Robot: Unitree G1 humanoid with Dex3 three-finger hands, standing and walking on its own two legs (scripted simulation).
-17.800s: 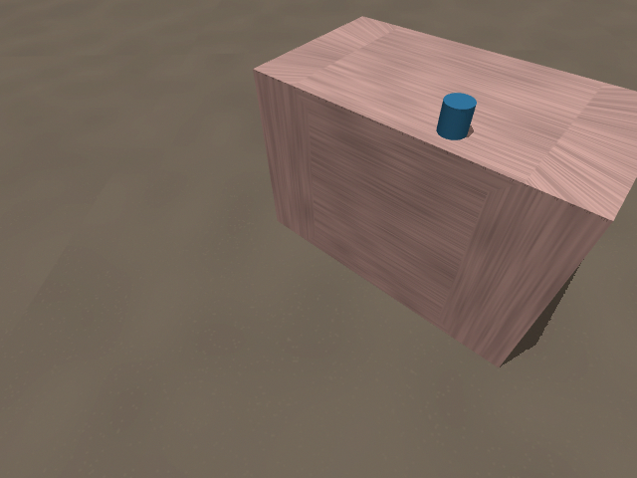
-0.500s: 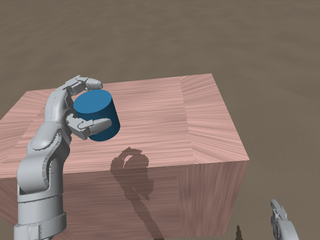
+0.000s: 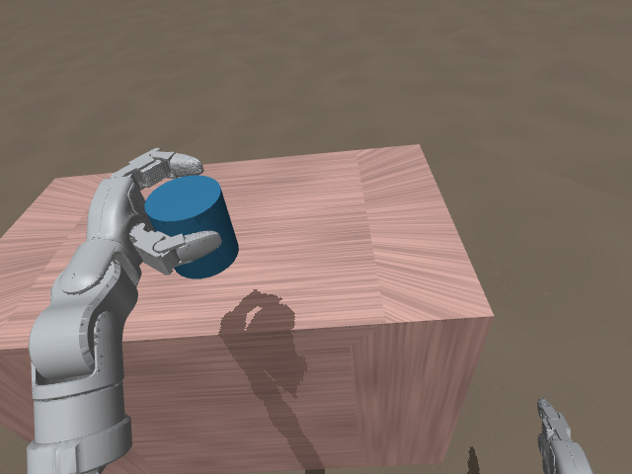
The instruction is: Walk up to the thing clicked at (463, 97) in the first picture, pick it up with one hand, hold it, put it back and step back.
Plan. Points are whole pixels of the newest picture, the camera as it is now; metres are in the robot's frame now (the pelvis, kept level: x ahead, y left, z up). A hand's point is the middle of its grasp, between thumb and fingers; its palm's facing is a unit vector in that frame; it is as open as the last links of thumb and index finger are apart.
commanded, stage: hold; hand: left
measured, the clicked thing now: (195, 227) +0.32 +0.15 +0.22
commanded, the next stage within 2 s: crouch in 1.66 s
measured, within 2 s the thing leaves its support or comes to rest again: neither
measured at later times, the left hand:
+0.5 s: hand (188, 209) +0.33 +0.15 +0.24, palm faces +0.01 -1.00 +0.00, open 11.0 cm
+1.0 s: hand (179, 218) +0.32 +0.16 +0.24, palm faces +0.03 -1.00 +0.00, open 11.0 cm
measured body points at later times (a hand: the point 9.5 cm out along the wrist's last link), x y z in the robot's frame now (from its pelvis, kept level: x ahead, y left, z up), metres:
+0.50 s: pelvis +0.00 +0.00 +0.00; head -0.03 -0.03 +0.45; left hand +0.33 +0.21 +0.24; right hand +0.17 -0.25 -0.07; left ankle +0.02 +0.13 -0.73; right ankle +0.00 -0.13 -0.73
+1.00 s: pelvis +0.00 +0.00 +0.00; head -0.04 -0.03 +0.45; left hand +0.31 +0.22 +0.24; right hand +0.17 -0.26 -0.07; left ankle +0.02 +0.13 -0.73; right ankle +0.00 -0.13 -0.73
